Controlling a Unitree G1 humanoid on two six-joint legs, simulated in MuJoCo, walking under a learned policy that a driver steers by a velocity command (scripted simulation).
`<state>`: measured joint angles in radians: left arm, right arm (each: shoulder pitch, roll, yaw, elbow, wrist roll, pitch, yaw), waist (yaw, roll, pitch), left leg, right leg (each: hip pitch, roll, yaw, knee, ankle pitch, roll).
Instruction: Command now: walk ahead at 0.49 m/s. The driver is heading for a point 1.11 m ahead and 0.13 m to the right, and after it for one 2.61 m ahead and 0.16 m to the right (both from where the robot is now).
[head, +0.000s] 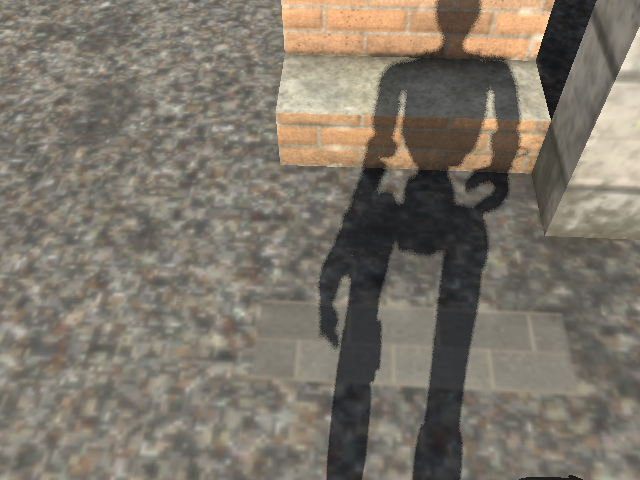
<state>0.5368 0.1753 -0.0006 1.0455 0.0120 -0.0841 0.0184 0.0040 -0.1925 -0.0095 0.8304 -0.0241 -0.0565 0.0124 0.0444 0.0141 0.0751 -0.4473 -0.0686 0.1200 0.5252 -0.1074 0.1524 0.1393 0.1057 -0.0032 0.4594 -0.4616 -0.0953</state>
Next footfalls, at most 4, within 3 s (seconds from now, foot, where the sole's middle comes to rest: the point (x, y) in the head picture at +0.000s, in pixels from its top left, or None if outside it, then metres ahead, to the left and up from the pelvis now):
0.48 right None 0.37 -0.10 -0.75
0.80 left None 0.29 0.10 -0.75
2.14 left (325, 341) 0.75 0.06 -0.75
2.68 right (394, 250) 1.01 -0.10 -0.75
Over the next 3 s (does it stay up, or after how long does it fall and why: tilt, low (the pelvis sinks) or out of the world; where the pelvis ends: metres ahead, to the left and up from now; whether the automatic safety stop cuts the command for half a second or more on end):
stays up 1.01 -0.06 0.03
